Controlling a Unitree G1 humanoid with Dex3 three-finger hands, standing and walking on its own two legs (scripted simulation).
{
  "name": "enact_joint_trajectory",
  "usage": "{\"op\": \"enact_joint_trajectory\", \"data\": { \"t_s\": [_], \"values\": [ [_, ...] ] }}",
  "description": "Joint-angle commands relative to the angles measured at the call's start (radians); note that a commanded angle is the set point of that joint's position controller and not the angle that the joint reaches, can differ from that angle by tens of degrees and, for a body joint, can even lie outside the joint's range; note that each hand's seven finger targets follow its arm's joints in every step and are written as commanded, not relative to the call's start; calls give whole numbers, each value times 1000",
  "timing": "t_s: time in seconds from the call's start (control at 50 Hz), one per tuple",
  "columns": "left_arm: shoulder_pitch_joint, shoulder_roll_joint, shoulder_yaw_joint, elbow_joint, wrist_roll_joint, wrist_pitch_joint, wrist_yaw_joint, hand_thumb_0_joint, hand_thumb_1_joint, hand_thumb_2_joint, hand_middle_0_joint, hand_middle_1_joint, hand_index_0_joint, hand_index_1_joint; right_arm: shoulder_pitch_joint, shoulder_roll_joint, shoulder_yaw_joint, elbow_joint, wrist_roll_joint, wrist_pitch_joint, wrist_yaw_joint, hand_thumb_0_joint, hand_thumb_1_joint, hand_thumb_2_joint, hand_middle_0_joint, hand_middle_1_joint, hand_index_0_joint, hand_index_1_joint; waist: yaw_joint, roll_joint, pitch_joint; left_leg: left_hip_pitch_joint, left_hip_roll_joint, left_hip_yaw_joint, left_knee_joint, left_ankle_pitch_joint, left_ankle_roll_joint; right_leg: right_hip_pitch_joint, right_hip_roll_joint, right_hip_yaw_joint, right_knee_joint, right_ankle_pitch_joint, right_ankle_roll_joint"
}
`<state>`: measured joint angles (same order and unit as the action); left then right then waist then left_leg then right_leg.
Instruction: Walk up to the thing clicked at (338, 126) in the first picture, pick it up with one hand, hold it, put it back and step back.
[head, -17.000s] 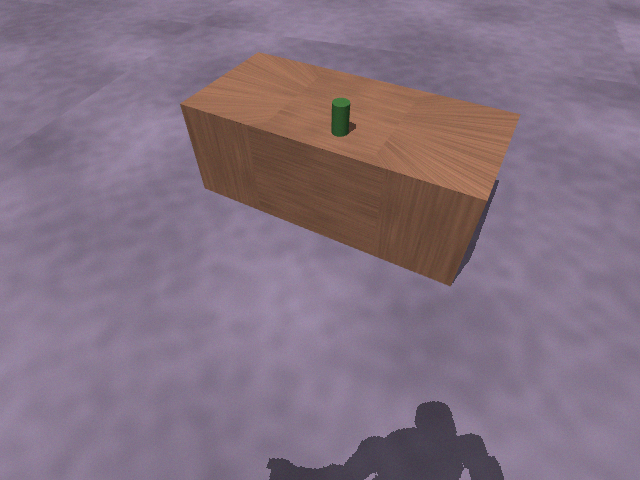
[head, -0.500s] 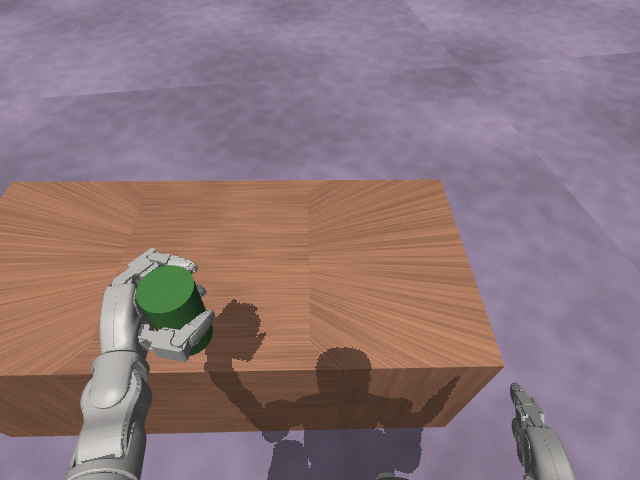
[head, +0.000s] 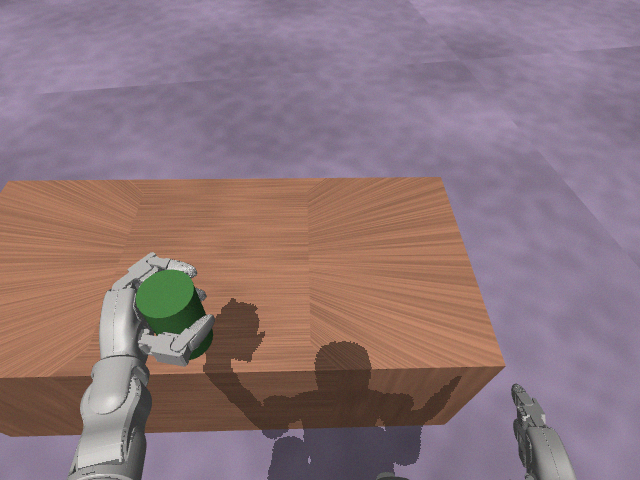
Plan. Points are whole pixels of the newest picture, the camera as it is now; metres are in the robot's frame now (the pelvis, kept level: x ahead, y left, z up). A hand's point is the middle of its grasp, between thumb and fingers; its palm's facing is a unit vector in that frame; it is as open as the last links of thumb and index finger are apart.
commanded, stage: hold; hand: left
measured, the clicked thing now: (178, 317) +0.32 +0.18 +0.03
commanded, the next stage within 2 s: crouch in 0.86 s
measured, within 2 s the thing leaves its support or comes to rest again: neither
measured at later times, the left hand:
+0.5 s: hand (182, 305) +0.33 +0.17 +0.06, palm faces +0.09 -1.00 +0.01, open 8.9 cm
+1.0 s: hand (181, 303) +0.33 +0.16 +0.06, palm faces +0.08 -1.00 -0.01, open 8.9 cm
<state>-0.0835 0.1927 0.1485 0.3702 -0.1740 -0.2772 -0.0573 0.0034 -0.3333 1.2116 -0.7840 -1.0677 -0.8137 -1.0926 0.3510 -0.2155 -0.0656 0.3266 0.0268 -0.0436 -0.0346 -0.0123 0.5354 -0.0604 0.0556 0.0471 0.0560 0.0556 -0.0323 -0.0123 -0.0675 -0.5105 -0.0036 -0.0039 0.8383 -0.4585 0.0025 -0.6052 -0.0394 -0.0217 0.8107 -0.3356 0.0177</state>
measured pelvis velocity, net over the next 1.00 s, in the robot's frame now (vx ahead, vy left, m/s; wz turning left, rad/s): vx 0.00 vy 0.00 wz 0.00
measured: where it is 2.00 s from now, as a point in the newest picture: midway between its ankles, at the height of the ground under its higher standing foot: outside the picture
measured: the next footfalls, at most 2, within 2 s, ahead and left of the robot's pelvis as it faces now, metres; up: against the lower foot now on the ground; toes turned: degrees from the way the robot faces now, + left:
none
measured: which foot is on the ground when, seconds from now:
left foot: down 0.00-1.00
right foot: down 0.00-1.00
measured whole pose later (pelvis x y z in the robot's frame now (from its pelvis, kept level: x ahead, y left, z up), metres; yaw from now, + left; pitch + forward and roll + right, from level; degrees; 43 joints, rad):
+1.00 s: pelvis +0.00 +0.00 +0.00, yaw +0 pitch +7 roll +0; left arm -0.11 0.20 0.14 0.38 -0.18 -0.27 -0.07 0.00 -0.33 1.21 -0.78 -1.07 -0.81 -1.09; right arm 0.36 -0.21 -0.06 0.33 0.03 -0.06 -0.04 -0.01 0.53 -0.06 0.06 0.05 0.06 0.06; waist -0.03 0.00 -0.08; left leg -0.50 0.00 -0.01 0.83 -0.45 0.00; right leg -0.59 -0.04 -0.03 0.80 -0.33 0.01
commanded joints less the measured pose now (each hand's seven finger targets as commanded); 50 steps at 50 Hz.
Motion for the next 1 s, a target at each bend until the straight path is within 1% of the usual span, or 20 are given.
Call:
{"op": "enact_joint_trajectory", "data": {
  "t_s": [0.0,0.04,0.08,0.1,0.18,0.22,0.28,0.32,0.34,0.4,0.46,0.48,0.54,0.68,0.74,0.76,0.84,0.94,0.96,0.98],
  "values": [
    [-276,152,71,-291,-25,-106,-4,0,221,1283,-1302,-1429,-1317,-1436,-21,-158,-86,-168,0,-59,-9,0,537,-57,49,50,49,50,5,48,-308,56,-1,-6,-128,353,-23,234,20,-12,-60,269,-32],
    [-316,144,59,-325,-23,-114,-5,0,235,1278,-1290,-1415,-1302,-1424,-16,-130,-63,-170,-1,-57,-6,0,539,-57,49,50,49,50,-3,53,-302,57,-2,-3,-124,339,-18,226,19,-8,-64,266,-30],
    [-313,134,30,-330,-18,-108,-4,0,244,1286,-1298,-1425,-1312,-1432,-16,-154,-86,-179,-1,-58,-11,0,540,-56,49,50,49,50,-17,44,-310,64,1,-7,-126,356,-20,228,20,-11,-62,279,-32],
    [-359,124,19,-359,-17,-111,-3,0,225,1284,-1306,-1428,-1320,-1436,-34,-115,-48,-197,-2,-64,-9,0,539,-56,49,50,49,50,-12,48,-288,54,-1,-5,-126,340,-18,218,18,-10,-67,267,-29],
    [-330,137,48,-225,-23,-94,-8,0,254,1303,-1304,-1431,-1315,-1441,-34,-143,-75,-157,3,-61,-12,0,543,-56,49,50,49,50,-15,12,-235,26,0,-8,-144,256,-12,193,20,-14,-81,198,-26],
    [-370,122,26,-279,-24,-91,-18,0,275,1331,-1306,-1442,-1317,-1453,-11,-100,-31,-197,3,-60,-7,0,553,-54,49,50,49,50,-10,24,-272,37,-7,1,-137,272,-9,216,15,-11,-87,221,-24],
    [-328,156,56,-224,-19,-76,-20,0,267,1319,-1306,-1439,-1318,-1449,2,-144,-70,-169,5,-57,-10,0,549,-55,49,51,49,51,-4,14,-248,31,-10,6,-145,249,-6,214,15,-11,-96,202,-23],
    [-274,130,44,-191,-17,-67,-20,0,291,1325,-1308,-1436,-1319,-1447,-5,-132,-59,-160,6,-53,-5,0,552,-54,49,51,49,51,16,33,-233,24,-11,3,-153,246,-10,219,16,-14,-96,191,-28],
    [-346,158,66,-271,-25,-71,-16,0,282,1318,-1320,-1442,-1333,-1451,-30,-157,-87,-201,7,-55,-9,0,550,-54,49,50,49,50,6,13,-257,28,-8,0,-153,244,-8,219,17,-14,-98,188,-26],
    [-329,123,45,-239,-27,-71,-7,0,250,1305,-1313,-1438,-1325,-1448,-29,-145,-71,-184,7,-59,-8,0,541,-56,49,51,49,51,0,7,-243,36,-3,-5,-155,255,-11,221,21,-18,-91,194,-27],
    [-336,144,74,-269,-29,-89,2,0,233,1319,-1320,-1448,-1331,-1460,-59,-125,-57,-202,6,-58,-7,0,542,-56,49,50,49,50,21,-1,-287,30,-5,-4,-147,270,-10,245,17,-15,-86,207,-27],
    [-300,106,34,-241,-21,-88,4,0,224,1320,-1323,-1452,-1334,-1464,-70,-125,-58,-208,4,-56,-8,0,541,-57,49,51,49,51,14,-16,-261,26,-6,-4,-150,255,-8,240,19,-16,-89,195,-25],
    [-326,152,70,-248,-17,-106,2,0,274,1325,-1323,-1454,-1334,-1464,-47,-133,-62,-185,0,-56,-10,0,545,-55,49,51,49,51,13,1,-251,15,-11,4,-142,244,-5,231,15,-8,-92,196,-22],
    [-320,155,72,-273,-24,-113,-9,0,261,1317,-1314,-1453,-1328,-1461,-5,-146,-76,-173,1,-56,-10,0,543,-56,49,50,49,50,-10,37,-280,42,-10,4,-133,270,-9,225,15,-5,-86,222,-26],
    [-370,125,23,-322,-20,-119,-13,0,241,1304,-1311,-1443,-1324,-1452,-44,-93,-34,-177,1,-70,-6,0,542,-56,49,50,49,50,-5,62,-245,27,-10,3,-143,227,-9,202,15,-8,-91,184,-25],
    [-358,115,14,-289,-23,-109,-14,0,238,1304,-1312,-1445,-1327,-1453,-28,-119,-51,-190,2,-73,-12,0,540,-56,49,50,49,50,-25,41,-259,48,-3,-1,-145,248,-10,197,19,-12,-85,199,-25],
    [-352,129,28,-254,-25,-98,-19,0,220,1301,-1306,-1436,-1317,-1447,-39,-118,-43,-195,4,-76,-11,0,544,-56,49,51,49,51,-8,18,-254,34,-8,-2,-147,222,-3,218,17,-13,-100,179,-22],
    [-291,135,39,-246,-24,-71,-11,0,258,1321,-1286,-1431,-1295,-1446,3,-165,-89,-164,7,-64,-14,0,542,-60,50,51,50,51,-2,27,-268,62,-3,-5,-154,309,-16,228,22,-21,-87,237,-31],
    [-276,138,49,-203,-19,-60,-5,0,248,1241,-1309,-1387,-1320,-1392,12,-154,-84,-127,6,-56,-13,0,552,-50,51,51,51,51,3,17,-247,50,-5,-3,-152,296,-11,227,20,-19,-93,230,-29],
    [-342,135,42,-263,-21,-66,-2,0,288,1262,-1339,-1406,-1351,-1410,-34,-155,-83,-175,6,-63,-12,0,561,-47,50,51,50,51,-2,-10,-235,36,-4,-4,-158,272,-8,225,20,-19,-101,214,-27]
  ]
}}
